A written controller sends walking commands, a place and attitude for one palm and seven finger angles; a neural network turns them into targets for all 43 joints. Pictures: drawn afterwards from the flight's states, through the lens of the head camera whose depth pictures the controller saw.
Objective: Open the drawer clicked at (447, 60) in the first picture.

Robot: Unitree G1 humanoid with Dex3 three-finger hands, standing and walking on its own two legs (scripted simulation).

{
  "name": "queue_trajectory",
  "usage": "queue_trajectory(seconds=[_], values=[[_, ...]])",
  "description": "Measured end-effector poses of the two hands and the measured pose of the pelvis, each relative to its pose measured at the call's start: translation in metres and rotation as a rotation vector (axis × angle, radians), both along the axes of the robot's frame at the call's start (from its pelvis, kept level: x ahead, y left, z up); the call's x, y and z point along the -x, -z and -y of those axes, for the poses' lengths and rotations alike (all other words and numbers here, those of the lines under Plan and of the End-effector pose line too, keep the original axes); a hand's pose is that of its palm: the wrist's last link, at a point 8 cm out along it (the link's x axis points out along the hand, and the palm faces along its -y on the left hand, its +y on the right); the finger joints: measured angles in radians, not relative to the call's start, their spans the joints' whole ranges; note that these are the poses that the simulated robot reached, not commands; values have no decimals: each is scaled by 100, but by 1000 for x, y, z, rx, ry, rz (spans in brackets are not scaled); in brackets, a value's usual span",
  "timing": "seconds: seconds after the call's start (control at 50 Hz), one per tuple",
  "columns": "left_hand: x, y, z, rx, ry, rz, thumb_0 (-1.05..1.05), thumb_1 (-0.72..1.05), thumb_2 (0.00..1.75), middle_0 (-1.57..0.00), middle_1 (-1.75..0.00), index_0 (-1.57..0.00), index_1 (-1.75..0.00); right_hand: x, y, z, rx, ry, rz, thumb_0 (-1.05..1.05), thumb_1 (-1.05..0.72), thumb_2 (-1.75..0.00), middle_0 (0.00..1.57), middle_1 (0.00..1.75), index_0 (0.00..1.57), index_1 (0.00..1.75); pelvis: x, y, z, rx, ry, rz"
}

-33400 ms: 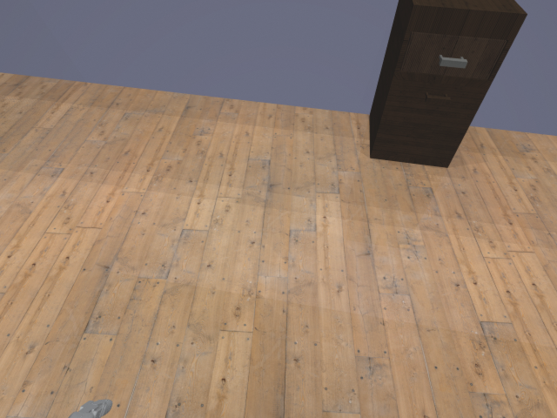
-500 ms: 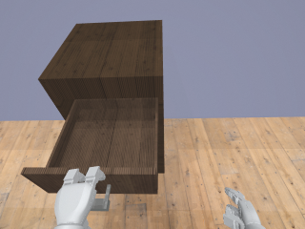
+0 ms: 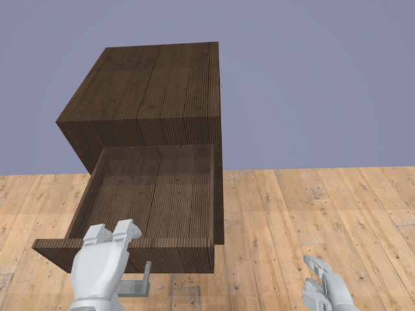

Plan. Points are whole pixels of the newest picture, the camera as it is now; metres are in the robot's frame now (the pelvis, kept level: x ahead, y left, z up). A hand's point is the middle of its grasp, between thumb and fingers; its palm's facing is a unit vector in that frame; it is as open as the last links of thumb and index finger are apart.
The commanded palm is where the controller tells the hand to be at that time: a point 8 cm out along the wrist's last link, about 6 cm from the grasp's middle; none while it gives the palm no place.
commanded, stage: lift the hand off the handle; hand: left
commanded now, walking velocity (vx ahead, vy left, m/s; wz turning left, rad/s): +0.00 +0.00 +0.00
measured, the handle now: (126, 277) +0.22 +0.23 -0.12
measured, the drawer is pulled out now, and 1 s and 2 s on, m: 0.30 0.30 0.30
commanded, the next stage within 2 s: draw the hand back to the body in 0.34 s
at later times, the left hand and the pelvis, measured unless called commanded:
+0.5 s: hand (116, 274) +0.18 +0.19 +0.02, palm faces -0.01 -0.16 -0.99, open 13.9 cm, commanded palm +0.16 +0.20 +0.09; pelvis +0.01 -0.01 +0.01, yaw +0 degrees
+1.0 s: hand (78, 261) +0.18 +0.23 +0.08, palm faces +0.05 -0.10 -0.99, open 13.9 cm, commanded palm +0.15 +0.23 +0.14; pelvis +0.01 -0.01 +0.02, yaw +0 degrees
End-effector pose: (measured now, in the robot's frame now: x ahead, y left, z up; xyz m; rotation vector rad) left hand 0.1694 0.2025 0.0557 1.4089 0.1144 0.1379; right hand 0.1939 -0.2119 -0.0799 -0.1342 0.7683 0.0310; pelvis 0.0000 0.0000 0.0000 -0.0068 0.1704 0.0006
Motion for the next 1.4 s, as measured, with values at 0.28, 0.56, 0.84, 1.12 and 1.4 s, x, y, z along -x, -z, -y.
queue_trajectory(seconds=[0.28,0.56,0.84,1.12,1.4], values=[[0,-21,6,-8,12,19,-1,-49,31,-32,-120,-31,-120,-10,-8,6,-4,-10,30,1,-91,-90,20,30,20,30,-5,-6,7,-7,6,20],[7,-27,6,-14,26,-7,-1,-49,31,-32,-120,-32,-120,-12,-13,14,16,-19,33,1,-91,-90,20,30,20,30,-6,-9,14,-8,11,29],[14,-56,-22,-3,-51,-20,-1,-49,31,-31,-120,-31,-120,-15,-21,15,17,-5,36,1,-91,-90,20,30,20,30,-8,-20,13,-7,-1,67],[13,-87,-47,501,-140,115,-1,-48,31,-31,-120,-31,-120,-22,-34,-9,-6,12,106,1,-91,-90,20,30,20,30,-9,-27,-2,9,-27,138],[13,-129,-68,980,-105,332,-1,-16,45,-28,-98,-28,-98,-8,-44,-24,52,-2,117,1,-91,-90,20,30,20,30,-22,-41,-10,10,-73,191]])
